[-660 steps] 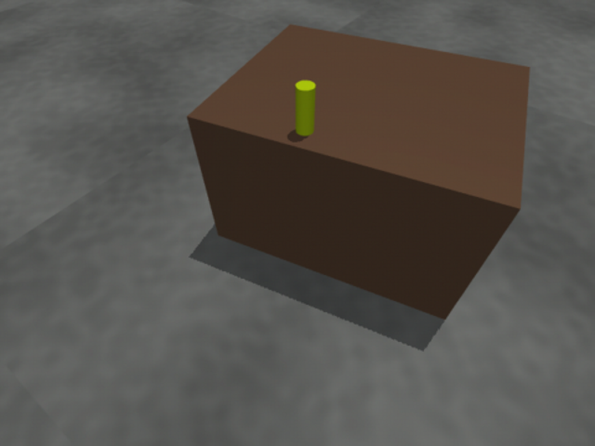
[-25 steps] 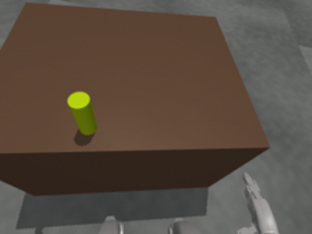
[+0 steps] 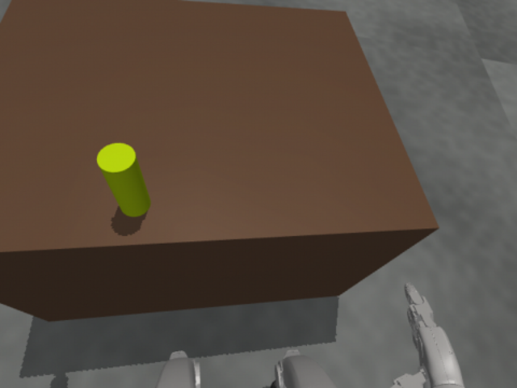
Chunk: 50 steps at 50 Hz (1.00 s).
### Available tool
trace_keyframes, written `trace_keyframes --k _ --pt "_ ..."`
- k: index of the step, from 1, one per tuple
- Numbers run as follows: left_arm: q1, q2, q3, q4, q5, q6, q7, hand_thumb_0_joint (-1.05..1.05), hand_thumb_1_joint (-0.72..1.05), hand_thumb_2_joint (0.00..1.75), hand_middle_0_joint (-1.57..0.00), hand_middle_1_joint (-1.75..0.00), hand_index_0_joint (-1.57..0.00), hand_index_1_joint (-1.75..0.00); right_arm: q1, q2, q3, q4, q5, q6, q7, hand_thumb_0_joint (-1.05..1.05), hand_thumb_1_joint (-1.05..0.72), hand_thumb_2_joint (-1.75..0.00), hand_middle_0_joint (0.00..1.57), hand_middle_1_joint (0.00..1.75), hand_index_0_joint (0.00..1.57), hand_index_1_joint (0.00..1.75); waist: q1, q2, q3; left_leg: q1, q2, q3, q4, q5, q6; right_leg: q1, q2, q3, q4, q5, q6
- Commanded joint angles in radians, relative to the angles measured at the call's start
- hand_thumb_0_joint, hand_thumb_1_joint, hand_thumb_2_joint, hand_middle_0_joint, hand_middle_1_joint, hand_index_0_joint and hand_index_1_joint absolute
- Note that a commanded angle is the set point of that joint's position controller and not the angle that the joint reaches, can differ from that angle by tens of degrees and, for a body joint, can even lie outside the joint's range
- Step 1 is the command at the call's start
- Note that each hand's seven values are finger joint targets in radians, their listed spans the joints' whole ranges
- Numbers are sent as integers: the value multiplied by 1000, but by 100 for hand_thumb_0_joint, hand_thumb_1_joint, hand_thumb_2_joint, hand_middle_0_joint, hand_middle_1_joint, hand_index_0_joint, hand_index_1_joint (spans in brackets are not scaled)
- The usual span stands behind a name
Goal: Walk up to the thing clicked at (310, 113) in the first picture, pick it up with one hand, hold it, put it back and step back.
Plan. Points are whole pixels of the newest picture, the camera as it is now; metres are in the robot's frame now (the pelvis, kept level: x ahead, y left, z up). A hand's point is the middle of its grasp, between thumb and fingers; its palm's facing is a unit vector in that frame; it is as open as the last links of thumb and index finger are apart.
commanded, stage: go down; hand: left
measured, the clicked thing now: (127, 183) +0.45 +0.19 -0.03
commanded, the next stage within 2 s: none
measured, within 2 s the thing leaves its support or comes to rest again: neither
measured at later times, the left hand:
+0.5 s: hand out of the picture +0.37 +0.37 +0.07, palm faces +0.17 -0.99 +0.01, open 17.7 cm
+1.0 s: hand out of the picture +0.38 +0.37 +0.08, palm faces +0.17 -0.99 +0.01, open 17.7 cm
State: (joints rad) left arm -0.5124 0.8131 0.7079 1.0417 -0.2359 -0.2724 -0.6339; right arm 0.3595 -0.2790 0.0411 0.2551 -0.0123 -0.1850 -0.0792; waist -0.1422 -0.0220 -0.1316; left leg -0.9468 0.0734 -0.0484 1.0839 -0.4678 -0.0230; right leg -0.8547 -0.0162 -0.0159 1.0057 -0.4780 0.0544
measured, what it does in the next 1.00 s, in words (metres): stands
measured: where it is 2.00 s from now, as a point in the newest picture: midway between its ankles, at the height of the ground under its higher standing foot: outside the picture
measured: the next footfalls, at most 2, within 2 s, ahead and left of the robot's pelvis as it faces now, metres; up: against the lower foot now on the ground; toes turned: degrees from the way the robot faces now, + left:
none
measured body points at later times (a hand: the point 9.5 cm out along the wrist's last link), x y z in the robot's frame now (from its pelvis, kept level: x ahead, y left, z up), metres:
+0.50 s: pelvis +0.01 +0.00 +0.00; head +0.10 +0.05 +0.44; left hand +0.36 +0.43 +0.07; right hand +0.17 -0.25 -0.03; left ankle +0.02 +0.13 -0.66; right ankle +0.00 -0.16 -0.66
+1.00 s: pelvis +0.01 +0.00 +0.00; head +0.10 +0.05 +0.44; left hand +0.36 +0.43 +0.08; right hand +0.16 -0.26 -0.02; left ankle +0.02 +0.13 -0.66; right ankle +0.00 -0.16 -0.66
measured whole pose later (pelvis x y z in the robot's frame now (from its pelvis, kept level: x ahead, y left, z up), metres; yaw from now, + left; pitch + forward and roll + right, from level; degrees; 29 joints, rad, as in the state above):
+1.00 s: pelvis +0.01 +0.00 +0.00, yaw +0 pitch +18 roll -3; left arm -0.44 0.76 0.73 0.96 -0.26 -0.28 -0.64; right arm 0.37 -0.28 0.03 0.28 -0.01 -0.18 -0.08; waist -0.12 -0.04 -0.13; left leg -0.91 0.07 -0.05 1.07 -0.48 -0.03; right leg -0.82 -0.02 -0.02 0.99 -0.49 0.05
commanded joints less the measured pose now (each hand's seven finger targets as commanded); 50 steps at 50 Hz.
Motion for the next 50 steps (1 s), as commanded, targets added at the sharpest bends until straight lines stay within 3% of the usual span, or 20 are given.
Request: trace_keyframes --k 1,3,6,7,10,15,18,20,24,28,32,34,37,41,43,44,46,47,49,50 --pt "-171 361 68 -205 -45 -53 -2 0 -61 5 -6 -8 -7 -9 34 -144 -75 -130 9 -49 -10 0 49 -6 5 5 5 5 79 214 -395 391 -49 9 -137 370 17 85 36 -40 -108 265 -63" --pt "-179 357 73 -254 -53 -60 -5 0 -61 6 -6 -9 -6 -9 21 -155 -85 -164 9 -50 -10 0 49 -6 5 5 5 5 79 237 -423 448 -42 4 -140 435 10 82 37 -45 -103 284 -63" --pt "-208 366 71 -301 -46 -61 8 0 -61 6 -6 -9 -6 -9 4 -163 -93 -163 8 -52 -18 0 49 -6 5 5 5 5 76 260 -401 464 -41 5 -154 421 7 87 36 -41 -112 272 -64" --pt "-231 379 77 -334 -44 -64 10 0 -61 6 -6 -9 -6 -9 11 -183 -117 -164 8 -53 -23 0 49 -6 5 5 5 5 68 270 -412 489 -38 0 -158 430 2 86 37 -42 -110 273 -64" --pt "-199 318 57 -291 -46 -54 13 0 -61 6 -6 -8 -6 -9 29 -186 -128 -125 6 -52 -24 0 49 -6 5 5 5 5 48 240 -363 482 -37 1 -153 438 9 59 37 -42 -117 280 -62" --pt "-183 283 32 -233 -55 -56 -9 0 -61 4 -6 -8 -6 -8 58 -148 -96 -82 9 -55 -12 0 49 -6 5 5 5 5 34 197 -308 403 -47 11 -140 373 20 46 33 -38 -118 273 -59" --pt "-177 302 38 -228 -61 -60 -21 0 -61 4 -6 -8 -6 -8 54 -142 -81 -115 10 -58 -8 0 49 -6 5 5 5 5 40 178 -327 390 -52 17 -132 356 27 72 31 -36 -123 278 -56" --pt "-209 365 65 -266 -58 -72 -20 0 -61 5 -6 -9 -6 -9 48 -146 -81 -104 9 -59 -9 0 49 -6 5 5 5 5 45 199 -359 405 -55 21 -123 373 27 89 27 -28 -125 303 -52" --pt "-281 435 103 -340 -54 -90 -16 0 -61 5 -6 -9 -7 -9 15 -193 -123 -139 5 -59 -18 0 48 -6 5 5 5 5 52 262 -430 460 -60 17 -129 378 19 113 23 -20 -126 300 -56" --pt "-244 378 78 -271 -51 -77 -17 0 -61 5 -6 -8 -6 -8 -31 -180 -117 -121 3 -59 -22 0 48 -6 5 5 5 5 48 264 -388 451 -53 7 -135 371 15 76 27 -28 -119 275 -61" --pt "-171 291 26 -181 -58 -45 -38 0 -61 5 -6 -8 -6 -8 2 -129 -59 -74 6 -55 -14 0 49 -6 5 5 5 5 64 259 -333 431 -42 -10 -157 372 8 17 35 -51 -109 223 -68" --pt "-179 306 15 -167 -49 -39 -34 0 -61 4 -6 -8 -6 -8 9 -138 -61 -111 7 -56 -14 0 49 -6 5 5 5 5 48 222 -329 408 -46 3 -153 336 13 43 38 -46 -125 228 -65" --pt "-209 362 52 -197 -56 -47 -20 0 -61 4 -6 -9 -7 -8 44 -151 -67 -123 8 -50 -11 0 49 -6 5 5 5 5 50 171 -339 357 -54 13 -135 314 26 83 35 -36 -128 249 -58" --pt "-228 420 93 -287 -54 -71 -3 0 -61 5 -6 -9 -7 -9 31 -198 -121 -144 7 -50 -18 0 48 -6 5 5 5 5 57 202 -409 418 -55 18 -122 372 26 105 30 -25 -122 297 -53" --pt "-219 394 89 -311 -53 -75 1 0 -61 5 -6 -9 -6 -9 24 -201 -134 -167 9 -54 -22 0 48 -6 5 5 5 5 52 215 -418 455 -54 15 -133 371 20 110 30 -24 -123 293 -54" --pt "-218 385 94 -319 -58 -76 0 0 -61 5 -6 -9 -6 -9 36 -180 -114 -132 10 -50 -19 0 48 -7 5 5 5 5 68 241 -411 461 -54 10 -136 388 15 99 28 -26 -117 287 -58" --pt "-191 336 71 -305 -61 -74 -7 0 -61 5 -6 -8 -6 -9 -5 -177 -113 -168 10 -55 -19 0 48 -7 5 5 5 5 64 239 -425 486 -49 5 -137 426 13 97 30 -31 -115 296 -59" --pt "-188 353 76 -313 -56 -72 -6 0 -61 6 -6 -8 -6 -8 2 -161 -94 -140 9 -54 -20 0 48 -7 5 5 5 5 77 247 -414 466 -50 4 -139 425 14 102 30 -32 -114 294 -61" --pt "-156 354 78 -264 -55 -61 -10 0 -61 5 -6 -8 -6 -8 -8 -146 -75 -127 11 -54 -23 0 48 -7 5 5 5 5 77 237 -357 417 -54 12 -144 381 16 104 31 -30 -125 280 -59" --pt "-150 315 54 -247 -59 -56 -13 0 -61 5 -6 -9 -6 -9 12 -124 -58 -109 13 -53 -20 0 48 -7 5 5 5 5 67 226 -353 405 -54 13 -141 387 19 102 30 -29 -123 289 -60"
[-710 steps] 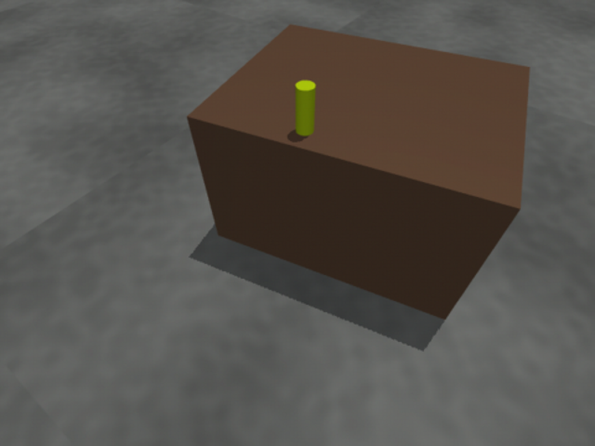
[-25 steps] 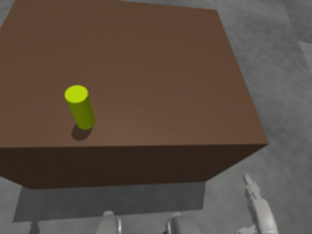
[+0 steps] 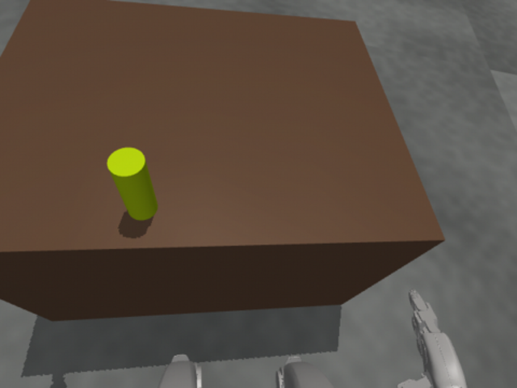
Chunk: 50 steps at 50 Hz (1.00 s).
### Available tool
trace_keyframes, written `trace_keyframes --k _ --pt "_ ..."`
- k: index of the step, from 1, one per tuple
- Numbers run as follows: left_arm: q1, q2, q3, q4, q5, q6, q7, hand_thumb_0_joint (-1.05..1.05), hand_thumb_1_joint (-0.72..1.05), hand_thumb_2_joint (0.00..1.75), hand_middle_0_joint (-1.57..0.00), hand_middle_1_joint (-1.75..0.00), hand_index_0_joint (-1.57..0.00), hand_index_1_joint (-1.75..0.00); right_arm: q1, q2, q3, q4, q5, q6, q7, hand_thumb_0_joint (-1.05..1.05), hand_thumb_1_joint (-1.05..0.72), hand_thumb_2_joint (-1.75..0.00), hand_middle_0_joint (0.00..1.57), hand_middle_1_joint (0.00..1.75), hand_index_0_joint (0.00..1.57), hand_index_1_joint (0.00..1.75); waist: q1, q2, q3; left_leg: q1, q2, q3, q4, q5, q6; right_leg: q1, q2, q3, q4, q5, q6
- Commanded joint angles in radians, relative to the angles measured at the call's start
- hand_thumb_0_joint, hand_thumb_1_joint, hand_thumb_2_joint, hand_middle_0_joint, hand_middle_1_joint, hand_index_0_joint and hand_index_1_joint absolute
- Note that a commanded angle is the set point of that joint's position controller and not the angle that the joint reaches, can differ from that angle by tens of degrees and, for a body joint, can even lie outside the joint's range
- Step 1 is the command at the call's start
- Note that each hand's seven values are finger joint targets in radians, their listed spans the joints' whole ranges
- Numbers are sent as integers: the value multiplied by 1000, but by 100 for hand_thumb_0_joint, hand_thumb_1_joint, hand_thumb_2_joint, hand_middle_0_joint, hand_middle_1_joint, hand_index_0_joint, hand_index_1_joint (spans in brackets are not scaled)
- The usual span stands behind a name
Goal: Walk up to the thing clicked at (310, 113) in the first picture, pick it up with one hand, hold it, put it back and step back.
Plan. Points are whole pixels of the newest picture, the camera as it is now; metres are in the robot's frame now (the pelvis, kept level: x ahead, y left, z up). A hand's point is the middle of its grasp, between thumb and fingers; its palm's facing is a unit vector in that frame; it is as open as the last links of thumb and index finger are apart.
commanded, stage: go down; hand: left
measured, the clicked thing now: (135, 187) +0.45 +0.19 -0.03
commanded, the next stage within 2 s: approach in 1.82 s
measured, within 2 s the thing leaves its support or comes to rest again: neither
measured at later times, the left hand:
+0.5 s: hand out of the picture +0.37 +0.37 +0.08, palm faces +0.15 -0.99 +0.02, open 17.7 cm
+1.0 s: hand out of the picture +0.37 +0.37 +0.08, palm faces +0.15 -0.99 +0.01, open 17.7 cm
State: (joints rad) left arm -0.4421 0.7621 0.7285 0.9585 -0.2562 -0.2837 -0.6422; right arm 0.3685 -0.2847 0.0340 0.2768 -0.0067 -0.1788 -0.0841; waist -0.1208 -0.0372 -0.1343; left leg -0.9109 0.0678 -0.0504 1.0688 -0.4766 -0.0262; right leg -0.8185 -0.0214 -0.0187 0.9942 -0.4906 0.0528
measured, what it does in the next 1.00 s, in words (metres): stands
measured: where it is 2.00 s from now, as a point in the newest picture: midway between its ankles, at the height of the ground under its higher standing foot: outside the picture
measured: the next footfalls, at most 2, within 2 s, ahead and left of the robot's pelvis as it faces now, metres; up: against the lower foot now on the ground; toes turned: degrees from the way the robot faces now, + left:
none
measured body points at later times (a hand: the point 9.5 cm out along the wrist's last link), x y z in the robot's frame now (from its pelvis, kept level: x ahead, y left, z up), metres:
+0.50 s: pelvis +0.00 +0.00 +0.00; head +0.09 +0.05 +0.44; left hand +0.36 +0.43 +0.08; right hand +0.15 -0.25 -0.03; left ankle +0.02 +0.13 -0.67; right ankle -0.01 -0.16 -0.67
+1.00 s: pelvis +0.00 -0.01 +0.00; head +0.10 +0.04 +0.44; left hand +0.35 +0.42 +0.08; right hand +0.16 -0.26 -0.03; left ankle +0.02 +0.13 -0.67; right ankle -0.01 -0.16 -0.67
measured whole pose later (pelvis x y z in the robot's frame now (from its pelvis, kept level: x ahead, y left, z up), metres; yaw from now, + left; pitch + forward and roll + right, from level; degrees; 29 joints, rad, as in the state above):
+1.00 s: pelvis +0.00 -0.01 +0.00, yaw +1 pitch +18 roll -3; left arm -0.45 0.78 0.72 0.97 -0.26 -0.27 -0.67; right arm 0.34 -0.27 0.05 0.33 -0.01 -0.19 -0.09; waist -0.12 -0.04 -0.14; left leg -0.91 0.07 -0.07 1.06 -0.47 -0.03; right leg -0.82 -0.02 -0.03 0.99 -0.49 0.05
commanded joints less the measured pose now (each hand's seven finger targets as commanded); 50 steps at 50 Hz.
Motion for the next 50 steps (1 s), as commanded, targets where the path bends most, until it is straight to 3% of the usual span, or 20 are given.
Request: trace_keyframes --k 1,4,5,8,11,15,19,23,25,26,28,29,30,33,38,40,44,46,48,50 --pt "-215 354 26 -180 -41 -45 -8 0 -61 5 -6 -8 -6 -9 0 -106 -38 -113 8 -59 -15 0 48 -7 5 5 5 5 51 240 -324 357 -51 25 -129 366 25 64 35 -21 -123 291 -55" --pt "-210 368 31 -174 -41 -39 -12 0 -61 5 -6 -9 -6 -9 27 -122 -45 -121 4 -59 -15 0 48 -7 5 5 5 5 40 223 -339 360 -50 23 -124 391 28 67 35 -27 -119 308 -55" --pt "-209 381 29 -184 -38 -41 -11 0 -61 5 -6 -9 -6 -9 18 -133 -57 -117 6 -61 -16 0 48 -6 5 5 5 5 50 240 -325 362 -50 21 -131 383 24 63 35 -29 -117 293 -57" --pt "-259 396 38 -214 -45 -53 -9 0 -61 4 -6 -8 -6 -8 20 -183 -109 -123 3 -63 -18 0 48 -7 5 5 5 5 25 245 -331 393 -42 4 -140 371 17 21 39 -38 -105 260 -60" --pt "-282 396 47 -221 -54 -69 -2 0 -61 3 -6 -8 -7 -8 2 -198 -130 -132 4 -70 -19 0 47 -7 5 5 5 5 20 232 -354 406 -40 2 -133 354 19 21 38 -37 -103 253 -60" --pt "-285 375 33 -213 -47 -69 -11 0 -61 4 -6 -7 -6 -7 17 -158 -92 -138 1 -70 -13 0 48 -6 5 5 5 5 20 258 -387 447 -38 -4 -122 429 13 17 37 -40 -97 288 -58" --pt "-271 388 33 -201 -46 -59 -19 0 -61 4 -6 -8 -6 -8 5 -137 -67 -109 3 -67 -12 0 48 -6 5 5 5 5 46 273 -375 429 -42 -6 -137 409 11 24 36 -41 -99 268 -61" --pt "-272 447 66 -187 -40 -46 -11 0 -61 4 -6 -8 -7 -8 17 -165 -86 -120 1 -61 -15 0 48 -6 5 5 5 5 48 269 -377 403 -45 0 -134 389 14 41 35 -38 -105 266 -61" --pt "-281 407 44 -182 -44 -45 -9 0 -61 4 -6 -9 -6 -8 -2 -137 -61 -97 1 -60 -11 0 48 -6 5 5 5 5 54 281 -339 394 -45 2 -140 369 12 9 37 -37 -102 241 -63" --pt "-259 417 63 -162 -47 -42 -10 0 -61 4 -6 -8 -6 -8 5 -158 -85 -102 0 -59 -13 0 48 -7 5 5 5 5 51 267 -352 400 -42 -1 -136 378 12 3 39 -41 -102 241 -63" --pt "-253 373 33 -165 -49 -37 -8 0 -61 4 -6 -8 -6 -8 -12 -146 -71 -103 0 -60 -12 0 48 -7 5 5 5 5 48 250 -338 389 -44 7 -134 370 17 19 38 -36 -109 256 -60" --pt "-254 404 54 -186 -46 -38 -6 0 -61 4 -6 -8 -6 -8 0 -158 -86 -115 0 -59 -12 0 48 -7 5 5 5 5 49 233 -371 390 -45 10 -126 376 21 42 37 -34 -114 275 -57" --pt "-248 394 40 -170 -41 -33 -5 0 -61 5 -6 -8 -6 -8 -2 -171 -95 -133 1 -60 -14 0 48 -7 5 5 5 5 38 220 -374 388 -47 14 -124 385 24 55 34 -30 -118 292 -56" --pt "-238 403 50 -180 -44 -37 -7 0 -61 3 -6 -8 -7 -8 -9 -148 -72 -121 5 -56 -17 0 48 -6 5 5 5 5 55 212 -365 373 -49 11 -134 366 23 72 36 -32 -120 279 -56" --pt "-263 402 53 -169 -55 -47 -17 0 -61 3 -5 -9 -6 -8 -1 -160 -83 -109 9 -63 -28 0 48 -6 5 5 5 5 36 193 -335 358 -50 8 -136 327 24 51 37 -29 -117 254 -55" --pt "-274 381 40 -165 -58 -49 -21 0 -61 4 -5 -8 -6 -8 -20 -150 -75 -116 10 -68 -26 0 48 -6 5 5 5 5 34 198 -329 361 -51 11 -130 334 25 35 36 -28 -115 255 -55" --pt "-285 414 44 -195 -48 -52 -30 0 -61 4 -6 -8 -6 -8 22 -127 -54 -91 4 -70 -28 0 48 -6 5 5 5 5 30 230 -385 380 -58 26 -107 391 32 82 26 -13 -122 337 -46" --pt "-277 427 43 -197 -42 -44 -32 0 -61 3 -6 -8 -7 -8 22 -152 -78 -95 4 -68 -29 0 48 -6 5 5 5 5 28 246 -412 422 -56 19 -104 444 29 84 26 -19 -120 365 -46" --pt "-274 451 63 -214 -42 -40 -30 0 -61 3 -6 -8 -7 -8 22 -141 -67 -70 0 -64 -24 0 48 -6 5 5 5 5 47 286 -424 441 -52 14 -99 502 24 72 25 -27 -111 375 -50" --pt "-264 450 71 -199 -44 -39 -21 0 -61 2 -7 -8 -7 -8 -15 -167 -89 -90 0 -68 -26 0 47 -7 5 5 5 5 42 249 -411 431 -47 8 -99 500 25 64 30 -32 -107 369 -50"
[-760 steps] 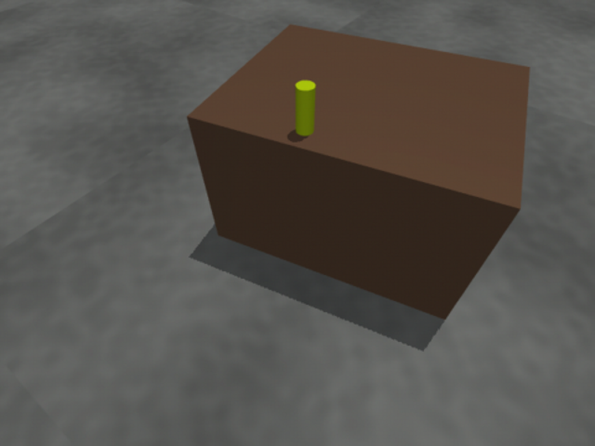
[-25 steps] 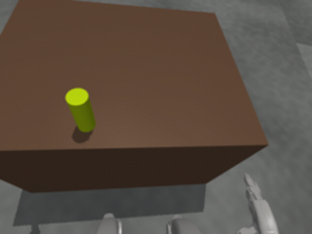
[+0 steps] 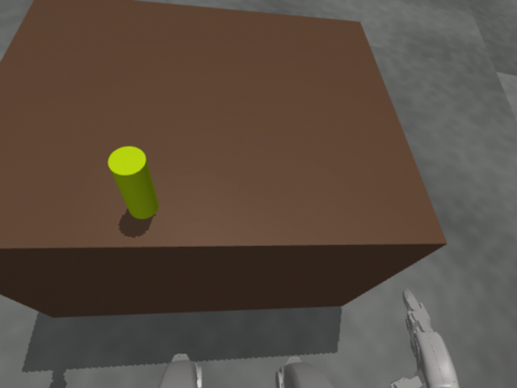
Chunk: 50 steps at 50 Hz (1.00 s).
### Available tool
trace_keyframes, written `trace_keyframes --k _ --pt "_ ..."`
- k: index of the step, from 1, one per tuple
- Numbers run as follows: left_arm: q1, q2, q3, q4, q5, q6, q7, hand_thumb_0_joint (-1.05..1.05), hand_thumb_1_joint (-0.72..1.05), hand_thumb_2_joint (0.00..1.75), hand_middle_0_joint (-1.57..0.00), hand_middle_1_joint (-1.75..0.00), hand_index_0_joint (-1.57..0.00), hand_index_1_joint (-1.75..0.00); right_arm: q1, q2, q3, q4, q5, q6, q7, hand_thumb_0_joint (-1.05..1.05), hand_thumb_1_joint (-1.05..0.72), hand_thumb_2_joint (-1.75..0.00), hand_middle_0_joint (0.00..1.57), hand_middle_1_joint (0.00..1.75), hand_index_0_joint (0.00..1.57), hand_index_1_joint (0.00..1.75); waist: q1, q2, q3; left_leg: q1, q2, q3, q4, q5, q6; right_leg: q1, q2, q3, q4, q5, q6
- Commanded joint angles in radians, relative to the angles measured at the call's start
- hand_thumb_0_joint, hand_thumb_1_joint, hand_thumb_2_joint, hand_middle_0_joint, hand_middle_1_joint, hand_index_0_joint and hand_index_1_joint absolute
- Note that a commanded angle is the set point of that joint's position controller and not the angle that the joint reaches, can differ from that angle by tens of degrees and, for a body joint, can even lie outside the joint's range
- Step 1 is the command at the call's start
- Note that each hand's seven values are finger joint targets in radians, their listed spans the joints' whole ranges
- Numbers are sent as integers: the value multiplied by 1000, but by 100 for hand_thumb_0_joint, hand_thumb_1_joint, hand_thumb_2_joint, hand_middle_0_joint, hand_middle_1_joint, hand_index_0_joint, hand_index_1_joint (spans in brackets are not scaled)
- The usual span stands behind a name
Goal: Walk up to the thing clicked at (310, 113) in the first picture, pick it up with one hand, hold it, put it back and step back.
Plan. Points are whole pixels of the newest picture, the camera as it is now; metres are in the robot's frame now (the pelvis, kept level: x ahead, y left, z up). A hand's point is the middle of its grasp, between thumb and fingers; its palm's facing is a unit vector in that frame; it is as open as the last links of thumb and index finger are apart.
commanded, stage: go down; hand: left
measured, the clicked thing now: (136, 185) +0.45 +0.19 -0.03
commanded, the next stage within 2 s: approach in 0.82 s
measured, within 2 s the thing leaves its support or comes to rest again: neither
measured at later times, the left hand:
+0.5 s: hand out of the picture +0.36 +0.38 +0.09, palm faces +0.17 -0.98 +0.01, open 17.7 cm
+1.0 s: hand out of the picture +0.37 +0.38 +0.09, palm faces +0.16 -0.99 +0.00, open 17.7 cm
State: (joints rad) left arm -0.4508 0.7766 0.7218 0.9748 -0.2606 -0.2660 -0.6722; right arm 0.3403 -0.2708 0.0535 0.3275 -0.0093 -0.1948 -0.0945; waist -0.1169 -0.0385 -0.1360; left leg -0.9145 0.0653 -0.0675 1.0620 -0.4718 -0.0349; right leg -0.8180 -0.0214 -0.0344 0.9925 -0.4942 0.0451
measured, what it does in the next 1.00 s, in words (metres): stands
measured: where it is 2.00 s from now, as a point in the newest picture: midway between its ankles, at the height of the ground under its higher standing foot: outside the picture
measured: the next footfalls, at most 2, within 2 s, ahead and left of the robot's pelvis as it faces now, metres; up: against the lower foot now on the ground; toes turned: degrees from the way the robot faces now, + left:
none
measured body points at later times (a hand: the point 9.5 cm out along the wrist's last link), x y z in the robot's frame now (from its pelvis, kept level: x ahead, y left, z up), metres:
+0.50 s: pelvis +0.00 +0.01 +0.00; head +0.08 +0.05 +0.44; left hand +0.35 +0.43 +0.09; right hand +0.15 -0.25 -0.03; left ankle +0.02 +0.13 -0.67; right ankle -0.01 -0.15 -0.67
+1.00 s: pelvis -0.01 +0.01 +0.00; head +0.08 +0.04 +0.44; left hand +0.35 +0.43 +0.09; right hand +0.14 -0.25 -0.04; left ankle +0.02 +0.13 -0.67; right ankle -0.01 -0.15 -0.67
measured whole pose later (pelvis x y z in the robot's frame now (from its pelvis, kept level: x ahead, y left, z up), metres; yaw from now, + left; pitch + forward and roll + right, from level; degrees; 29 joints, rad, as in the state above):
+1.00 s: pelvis -0.01 +0.01 +0.00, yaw -1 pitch +17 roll -3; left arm -0.45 0.76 0.71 0.97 -0.26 -0.24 -0.63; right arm 0.34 -0.27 0.04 0.34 0.00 -0.18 -0.10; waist -0.10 -0.02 -0.13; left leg -0.89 0.06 -0.05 1.04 -0.46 -0.02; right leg -0.80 -0.02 -0.01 0.97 -0.47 0.05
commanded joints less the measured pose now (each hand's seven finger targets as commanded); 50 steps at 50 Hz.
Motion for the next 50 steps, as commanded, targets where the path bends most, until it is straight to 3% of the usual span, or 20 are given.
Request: trace_keyframes --k 1,4,9,12,17,18,21,23,26,30,35,37,40,41,42,44,45,48,49,50 --pt "-285 432 70 -238 -39 -59 13 0 -61 2 -6 -8 -7 -8 5 -183 -112 -139 2 -51 -14 0 47 -7 5 5 5 5 37 275 -399 438 -45 24 -96 486 30 52 29 -14 -103 356 -45" --pt "-246 386 63 -214 -38 -46 24 0 -61 3 -6 -8 -6 -8 11 -173 -108 -143 3 -48 -10 0 47 -7 5 5 5 5 50 281 -359 437 -39 10 -135 409 20 17 36 -29 -108 264 -55" --pt "-246 352 31 -181 -34 -34 35 0 -61 3 -5 -7 -6 -7 24 -157 -90 -152 4 -48 -8 0 48 -6 5 5 5 5 35 233 -340 396 -39 19 -138 372 28 39 39 -29 -114 270 -52" --pt "-242 365 37 -180 -38 -42 27 0 -61 1 -6 -8 -7 -7 41 -151 -95 -128 7 -44 -11 0 47 -6 5 5 5 5 30 186 -332 366 -46 31 -122 368 39 66 36 -18 -125 307 -42" --pt "-243 379 46 -240 -35 -53 29 0 -61 3 -6 -9 -7 -8 31 -159 -98 -152 5 -43 -11 0 48 -6 5 5 5 5 46 232 -386 422 -48 33 -123 410 33 82 32 -14 -121 325 -43" --pt "-241 405 69 -265 -39 -54 32 0 -61 2 -6 -9 -7 -8 43 -162 -100 -144 5 -40 -12 0 47 -6 5 5 5 5 59 247 -408 435 -48 31 -123 442 32 96 31 -15 -120 341 -44" --pt "-258 409 74 -283 -43 -53 44 0 -61 3 -5 -9 -6 -8 7 -204 -142 -143 7 -42 -17 0 48 -6 5 5 5 5 56 266 -375 447 -44 20 -149 397 22 66 33 -20 -120 285 -51" --pt "-254 386 70 -259 -39 -48 49 0 -61 3 -5 -8 -6 -8 -4 -181 -123 -127 10 -42 -17 0 48 -6 5 5 5 5 61 261 -322 414 -45 20 -158 349 20 36 37 -22 -120 241 -54" --pt "-251 333 28 -208 -38 -41 53 0 -61 3 -5 -8 -6 -7 -9 -161 -117 -117 12 -45 -18 0 48 -6 5 5 5 5 35 221 -276 358 -45 31 -157 285 31 39 36 -16 -130 226 -51" --pt "-251 333 25 -193 -36 -40 36 0 -61 2 -6 -7 -6 -7 40 -116 -62 -115 9 -45 -8 0 48 -6 5 5 5 5 39 228 -339 393 -43 25 -140 385 31 53 35 -21 -118 286 -48" --pt "-325 421 52 -275 -35 -57 33 0 -61 2 -5 -8 -6 -7 30 -181 -118 -93 2 -51 -21 0 47 -6 5 5 5 5 32 277 -371 445 -46 29 -149 352 27 53 33 -17 -132 266 -48" --pt "-335 448 70 -272 -35 -57 38 0 -61 1 -5 -7 -6 -6 -9 -227 -161 -105 1 -56 -30 0 48 -6 5 5 5 5 27 276 -385 455 -46 27 -143 354 25 52 33 -14 -132 271 -48" --pt "-277 376 45 -188 -29 -39 44 0 -61 4 -5 -8 -6 -8 -6 -168 -110 -115 4 -49 -23 0 47 -7 5 5 5 5 35 224 -334 400 -48 30 -131 361 35 49 32 -14 -135 284 -46" --pt "-237 362 48 -157 -31 -34 47 0 -61 3 -5 -8 -6 -7 -20 -190 -132 -130 6 -47 -25 0 47 -7 5 5 5 5 39 194 -325 386 -47 24 -141 345 33 46 35 -19 -132 264 -49" --pt "-204 343 42 -128 -32 -28 50 0 -61 3 -5 -8 -6 -7 12 -152 -96 -91 6 -42 -19 0 47 -6 5 5 5 5 55 195 -302 352 -49 28 -139 342 35 54 33 -19 -130 265 -50" --pt "-218 351 43 -148 -38 -27 47 0 -61 3 -5 -8 -6 -7 5 -127 -70 -105 11 -40 -13 0 48 -6 5 5 5 5 60 190 -297 323 -54 40 -144 283 39 66 34 -11 -143 238 -47" --pt "-219 361 43 -169 -37 -27 47 0 -61 2 -5 -8 -6 -7 -1 -148 -84 -138 12 -43 -15 0 48 -6 5 5 5 5 56 186 -331 353 -52 42 -148 300 38 86 34 -11 -143 255 -46" --pt "-251 385 42 -228 -28 -36 39 0 -61 0 -4 -8 -6 -7 3 -128 -62 -164 9 -47 -16 0 52 -6 5 5 5 5 60 230 -394 402 -50 39 -149 360 33 116 33 -14 -139 290 -46" --pt "-257 365 30 -235 -28 -37 34 0 -61 0 -4 -8 -6 -7 9 -149 -84 -165 9 -49 -21 0 52 -6 5 5 5 5 44 220 -410 441 -45 30 -149 403 30 106 36 -19 -134 312 -45" --pt "-261 345 7 -246 -27 -38 31 0 -61 0 -4 -8 -6 -7 -1 -137 -68 -153 9 -53 -23 0 52 -6 5 5 5 5 43 240 -393 450 -43 30 -152 407 29 92 35 -19 -132 307 -46"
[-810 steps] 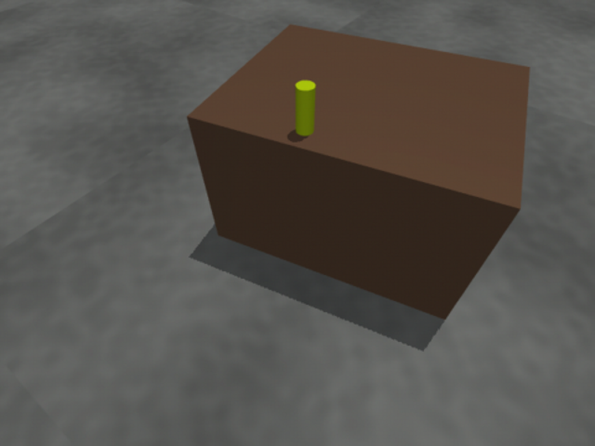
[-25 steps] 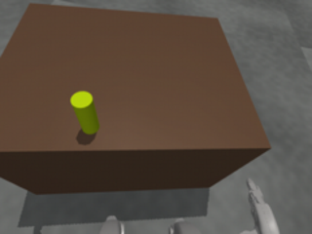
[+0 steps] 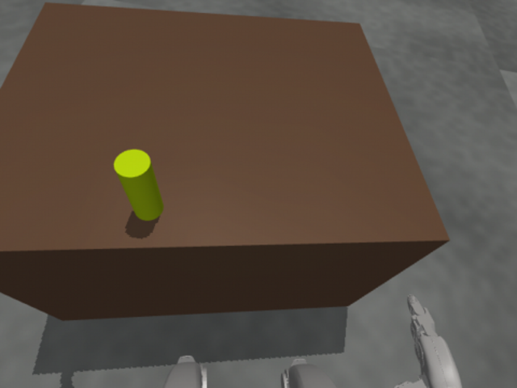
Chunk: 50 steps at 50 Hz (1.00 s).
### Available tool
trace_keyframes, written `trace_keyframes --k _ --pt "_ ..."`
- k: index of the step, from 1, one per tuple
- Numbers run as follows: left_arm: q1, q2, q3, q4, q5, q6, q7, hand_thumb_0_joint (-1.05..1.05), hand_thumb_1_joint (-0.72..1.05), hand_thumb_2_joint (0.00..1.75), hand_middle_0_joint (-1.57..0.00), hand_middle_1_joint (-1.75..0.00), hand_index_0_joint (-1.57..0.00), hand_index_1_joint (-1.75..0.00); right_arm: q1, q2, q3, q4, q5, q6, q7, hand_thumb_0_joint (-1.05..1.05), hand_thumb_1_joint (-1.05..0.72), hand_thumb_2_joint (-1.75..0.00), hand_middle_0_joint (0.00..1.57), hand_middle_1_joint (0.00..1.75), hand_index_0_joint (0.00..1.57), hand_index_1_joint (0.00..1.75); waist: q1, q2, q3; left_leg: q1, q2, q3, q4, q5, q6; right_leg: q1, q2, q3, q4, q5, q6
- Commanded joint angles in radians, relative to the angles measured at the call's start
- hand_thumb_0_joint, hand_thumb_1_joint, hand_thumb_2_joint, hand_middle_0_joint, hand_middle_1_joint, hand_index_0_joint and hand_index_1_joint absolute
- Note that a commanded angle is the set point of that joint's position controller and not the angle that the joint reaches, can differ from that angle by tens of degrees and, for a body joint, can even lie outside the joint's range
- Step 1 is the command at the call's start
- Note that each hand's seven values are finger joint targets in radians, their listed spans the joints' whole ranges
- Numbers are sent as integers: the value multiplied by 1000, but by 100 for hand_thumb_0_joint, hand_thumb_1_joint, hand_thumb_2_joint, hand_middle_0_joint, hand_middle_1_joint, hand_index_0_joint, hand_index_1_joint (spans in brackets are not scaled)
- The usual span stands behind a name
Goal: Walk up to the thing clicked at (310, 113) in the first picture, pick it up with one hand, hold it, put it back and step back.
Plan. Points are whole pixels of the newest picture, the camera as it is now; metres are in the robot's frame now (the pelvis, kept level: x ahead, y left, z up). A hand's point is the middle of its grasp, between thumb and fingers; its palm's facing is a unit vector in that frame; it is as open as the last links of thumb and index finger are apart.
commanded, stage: approach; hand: left
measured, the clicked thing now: (141, 188) +0.45 +0.18 -0.03
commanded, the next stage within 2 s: close in in 0.32 s
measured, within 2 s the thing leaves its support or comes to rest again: neither
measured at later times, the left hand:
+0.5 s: hand (113, 205) +0.42 +0.23 -0.03, palm faces +0.01 -1.00 +0.09, open 17.7 cm
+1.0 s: hand (138, 198) +0.43 +0.19 -0.03, palm faces +0.05 -1.00 +0.04, open 17.6 cm
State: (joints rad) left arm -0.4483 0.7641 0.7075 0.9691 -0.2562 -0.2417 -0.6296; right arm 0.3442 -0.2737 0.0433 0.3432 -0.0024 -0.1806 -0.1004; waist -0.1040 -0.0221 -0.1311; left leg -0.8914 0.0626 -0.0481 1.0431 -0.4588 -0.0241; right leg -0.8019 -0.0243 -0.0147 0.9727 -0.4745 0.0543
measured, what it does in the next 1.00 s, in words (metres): stands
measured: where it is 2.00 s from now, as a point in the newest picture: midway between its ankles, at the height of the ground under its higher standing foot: outside the picture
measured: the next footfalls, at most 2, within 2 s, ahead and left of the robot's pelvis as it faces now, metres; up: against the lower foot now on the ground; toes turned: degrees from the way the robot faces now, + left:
none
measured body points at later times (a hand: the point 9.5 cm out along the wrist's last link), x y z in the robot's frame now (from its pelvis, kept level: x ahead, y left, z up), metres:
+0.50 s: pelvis -0.01 +0.00 -0.03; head +0.13 +0.05 +0.40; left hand +0.41 +0.28 -0.03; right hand +0.14 -0.27 -0.03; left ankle +0.02 +0.13 -0.67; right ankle -0.01 -0.16 -0.67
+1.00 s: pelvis -0.02 -0.01 -0.04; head +0.11 +0.03 +0.39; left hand +0.42 +0.24 -0.03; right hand +0.13 -0.27 -0.04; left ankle +0.02 +0.13 -0.67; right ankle -0.01 -0.16 -0.67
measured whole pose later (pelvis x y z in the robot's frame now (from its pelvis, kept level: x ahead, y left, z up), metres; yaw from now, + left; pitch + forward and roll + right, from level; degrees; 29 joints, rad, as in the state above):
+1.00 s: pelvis -0.02 -0.01 -0.04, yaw -1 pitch +22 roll -2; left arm -0.57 0.39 0.42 0.91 -0.15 -0.47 -0.23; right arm 0.42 -0.27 -0.05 -0.02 -0.05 -0.06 0.01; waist -0.18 -0.03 -0.13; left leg -1.13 0.07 -0.05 1.25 -0.50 -0.04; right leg -1.07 -0.01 0.00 1.21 -0.54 0.04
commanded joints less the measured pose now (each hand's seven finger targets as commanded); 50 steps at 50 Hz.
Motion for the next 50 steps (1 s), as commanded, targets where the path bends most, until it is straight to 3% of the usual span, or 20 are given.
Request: trace_keyframes --k 1,3,7,12,14,19,21,23,24,26,28,29,32,34,35,38,41,43,46,50 --pt "-291 352 20 -247 -35 -70 -16 0 -61 0 -4 -8 -6 -7 -6 -147 -72 -168 0 -68 -19 0 52 -6 5 5 5 5 20 228 -405 440 -37 5 -128 412 15 64 38 -41 -107 291 -56" --pt "-266 314 -6 -201 -31 -73 -18 0 -61 1 -4 -9 -5 -7 -34 -176 -100 -177 -4 -71 -27 0 52 -6 5 5 5 5 6 195 -368 416 -39 8 -124 392 20 51 37 -38 -113 294 -54" --pt "-265 192 -81 -149 -40 -89 -14 0 -61 3 -3 -8 -4 -7 -15 -164 -97 -154 -3 -71 -17 0 53 -5 5 5 5 5 -17 174 -258 347 -38 6 -126 276 18 -36 40 -37 -102 209 -61" --pt "-269 45 -145 -133 -66 -128 15 0 -61 2 -2 -8 -5 -7 77 -153 -92 -225 -1 -69 16 0 54 -5 5 5 5 5 -62 117 -274 336 -34 6 -89 261 23 -85 42 -44 -74 214 -59" --pt "-306 50 -147 -167 -58 -158 43 0 -61 2 -3 -8 -5 -6 81 -131 -75 -231 -8 -65 36 0 54 -5 5 5 5 5 -49 151 -299 332 -34 -2 -67 289 15 -112 39 -45 -46 219 -62" --pt "-413 106 -120 -319 -2 -237 163 0 -61 2 -4 -9 -7 -7 60 -204 -174 -358 -32 -51 48 0 53 -5 5 5 5 5 -43 225 -468 364 -35 3 -3 329 10 -100 32 -23 11 254 -66" --pt "-484 49 -161 -434 6 -272 201 0 -61 2 -5 -10 -8 -8 40 -187 -180 -403 -42 -44 57 0 51 -5 5 5 5 5 -29 307 -581 401 -36 6 29 417 4 -79 31 -18 44 313 -71" --pt "-415 64 -128 -352 38 -281 250 0 -61 0 -4 -9 -7 -6 47 -203 -211 -390 -52 -28 61 0 52 -5 5 5 5 5 -27 289 -563 374 -28 -3 50 468 3 -104 37 -23 68 332 -73" --pt "-365 8 -162 -315 45 -281 271 0 -61 1 -4 -9 -7 -7 68 -190 -211 -358 -52 -17 68 0 52 -5 5 5 5 5 -24 290 -540 339 -31 0 52 450 5 -111 37 -19 72 321 -75" --pt "-313 -13 -159 -258 69 -278 316 0 -60 3 -4 -9 -6 -7 60 -192 -230 -346 -57 5 76 0 51 -5 5 5 5 5 -8 281 -535 278 -33 5 64 430 10 -102 39 -17 87 328 -73" --pt "-321 55 -91 -336 81 -285 358 0 -60 4 -5 -10 -7 -8 54 -183 -221 -392 -58 22 83 0 52 -5 5 5 5 5 18 280 -567 255 -32 12 59 390 12 -59 40 -17 86 311 -71" --pt "-299 -30 -143 -320 85 -283 363 0 -58 3 -5 -10 -8 -7 76 -145 -189 -406 -60 35 93 0 52 -5 5 5 5 5 14 260 -543 232 -33 14 56 371 12 -50 41 -19 81 303 -71" --pt "-251 -137 -192 -264 74 -275 371 0 -55 7 -7 -13 -10 -10 81 -92 -151 -405 -53 59 103 0 54 -5 5 5 5 5 -6 187 -487 173 -27 14 60 365 17 -52 50 -25 87 314 -64" --pt "-296 -117 -186 -273 71 -271 368 0 -57 5 -7 -13 -11 -9 57 -114 -170 -441 -47 67 98 0 54 -4 5 5 5 5 -28 115 -498 110 -30 24 78 339 32 -2 49 -8 81 362 -50" --pt "-322 -132 -213 -272 74 -269 362 0 -58 4 -7 -12 -10 -8 53 -108 -160 -458 -47 67 98 0 54 -4 5 5 5 5 -46 96 -500 77 -33 29 82 314 38 15 41 9 77 379 -42" --pt "-381 -147 -238 -267 67 -274 366 0 -61 2 -6 -10 -9 -7 50 -171 -231 -476 -40 64 85 0 54 -4 5 5 5 5 -76 43 -434 55 -32 33 77 205 42 -46 32 42 48 278 -32" --pt "-439 -151 -262 -275 82 -287 378 0 -61 0 -5 -8 -9 -5 101 -170 -231 -469 -41 64 86 0 55 -4 5 5 5 5 -94 89 -395 110 -28 22 54 130 32 -138 40 14 53 170 -48" --pt "-459 -177 -285 -286 86 -295 383 0 -60 0 -5 -7 -9 -4 138 -154 -212 -511 -37 63 87 0 56 -4 5 5 5 5 -109 84 -432 156 -28 17 48 136 30 -136 43 -3 60 174 -53" --pt "-485 -166 -280 -290 88 -296 394 0 -61 0 -6 -7 -10 -3 198 -132 -185 -512 -37 69 94 0 55 -4 5 5 5 5 -99 110 -468 187 -32 16 54 178 28 -118 46 -17 72 206 -55" --pt "-501 -160 -280 -265 115 -290 421 0 -61 0 -6 -6 -9 -3 159 -132 -194 -486 -48 82 106 0 55 -4 5 5 5 5 -78 182 -444 167 -30 9 62 193 20 -165 43 -20 97 190 -63"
